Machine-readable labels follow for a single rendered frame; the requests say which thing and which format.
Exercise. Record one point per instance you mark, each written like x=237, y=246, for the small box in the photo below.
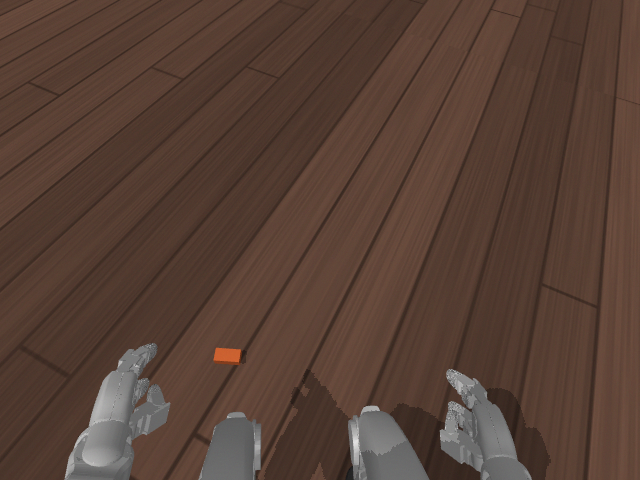
x=227, y=356

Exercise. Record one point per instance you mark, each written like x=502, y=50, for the left robot arm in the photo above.
x=103, y=451

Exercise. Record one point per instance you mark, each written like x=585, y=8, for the right robot hand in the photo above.
x=485, y=432

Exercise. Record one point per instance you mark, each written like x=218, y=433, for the left robot hand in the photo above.
x=121, y=390

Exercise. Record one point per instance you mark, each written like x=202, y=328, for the right robot arm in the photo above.
x=503, y=468

